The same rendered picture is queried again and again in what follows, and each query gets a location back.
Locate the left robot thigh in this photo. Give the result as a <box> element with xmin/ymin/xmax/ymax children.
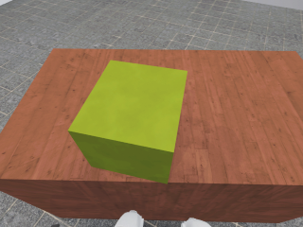
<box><xmin>115</xmin><ymin>212</ymin><xmax>144</xmax><ymax>227</ymax></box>

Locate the pedestal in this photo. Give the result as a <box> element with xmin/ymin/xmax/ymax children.
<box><xmin>0</xmin><ymin>48</ymin><xmax>303</xmax><ymax>223</ymax></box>

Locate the carton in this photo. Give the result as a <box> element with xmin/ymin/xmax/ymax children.
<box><xmin>68</xmin><ymin>60</ymin><xmax>187</xmax><ymax>184</ymax></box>

